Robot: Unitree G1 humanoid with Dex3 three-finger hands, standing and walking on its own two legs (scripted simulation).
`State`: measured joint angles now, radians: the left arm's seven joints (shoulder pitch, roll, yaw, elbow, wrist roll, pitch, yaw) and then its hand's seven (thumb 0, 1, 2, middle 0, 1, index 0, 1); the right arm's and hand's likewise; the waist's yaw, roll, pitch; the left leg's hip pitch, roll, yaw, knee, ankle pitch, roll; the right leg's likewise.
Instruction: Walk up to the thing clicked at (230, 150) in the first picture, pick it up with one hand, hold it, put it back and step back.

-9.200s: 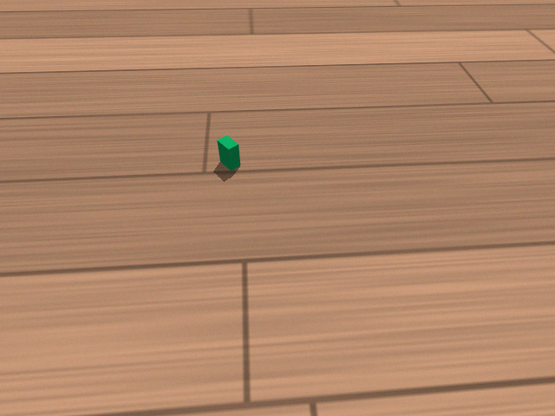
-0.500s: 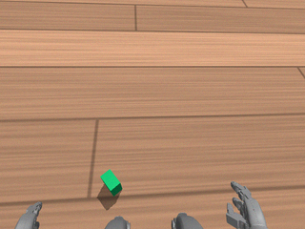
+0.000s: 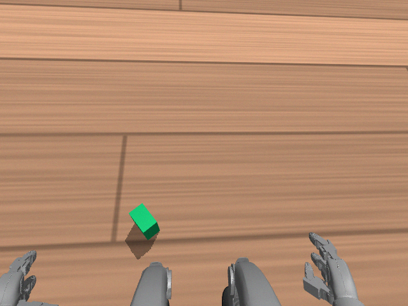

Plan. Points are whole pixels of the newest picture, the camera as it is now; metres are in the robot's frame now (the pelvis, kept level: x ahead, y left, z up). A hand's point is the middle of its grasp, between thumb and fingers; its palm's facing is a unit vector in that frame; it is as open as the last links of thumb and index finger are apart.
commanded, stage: go down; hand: left
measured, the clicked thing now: (145, 222) +0.42 +0.19 -0.58
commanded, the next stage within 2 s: approach in 1.72 s
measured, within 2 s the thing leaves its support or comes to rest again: neither
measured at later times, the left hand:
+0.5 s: hand (46, 245) +0.27 +0.36 -0.20, palm faces +0.23 -0.95 -0.20, open 17.1 cm
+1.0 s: hand (48, 233) +0.31 +0.38 -0.24, palm faces +0.22 -0.97 -0.14, open 17.2 cm
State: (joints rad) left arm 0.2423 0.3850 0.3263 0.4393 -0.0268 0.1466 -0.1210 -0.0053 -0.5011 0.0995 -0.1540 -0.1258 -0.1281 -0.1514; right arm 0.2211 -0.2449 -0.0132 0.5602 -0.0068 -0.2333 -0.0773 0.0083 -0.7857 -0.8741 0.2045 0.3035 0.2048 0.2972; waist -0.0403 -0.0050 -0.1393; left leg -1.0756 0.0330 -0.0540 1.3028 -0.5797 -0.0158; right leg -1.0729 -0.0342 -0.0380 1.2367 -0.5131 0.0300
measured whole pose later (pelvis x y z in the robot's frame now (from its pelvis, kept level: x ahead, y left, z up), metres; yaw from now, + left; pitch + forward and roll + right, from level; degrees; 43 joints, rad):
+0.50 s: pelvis -0.04 +0.00 -0.15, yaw -1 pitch +32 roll -4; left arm -0.24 0.60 0.64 0.84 -0.14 -0.29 -0.43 -0.01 -0.46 0.08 -0.07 -0.08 -0.07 -0.08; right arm 0.13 -0.30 0.03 0.65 -0.02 -0.19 -0.04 0.01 -0.87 -0.89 0.21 0.30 0.21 0.30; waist -0.04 -0.02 -0.17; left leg -1.72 0.01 -0.08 1.85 -0.69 -0.02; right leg -1.72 -0.04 -0.02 1.78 -0.61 0.03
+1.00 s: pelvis -0.07 +0.00 -0.22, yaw -2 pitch +32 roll -5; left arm -0.45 0.76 0.75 1.00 -0.16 -0.35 -0.56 -0.01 -0.48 0.10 -0.04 -0.09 -0.05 -0.09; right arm 0.12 -0.35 0.07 0.66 -0.03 -0.18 -0.03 0.01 -0.88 -0.90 0.21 0.30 0.21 0.30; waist -0.07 -0.03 -0.13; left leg -1.96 0.00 -0.11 2.09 -0.69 -0.03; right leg -1.95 -0.04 -0.04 2.00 -0.61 0.03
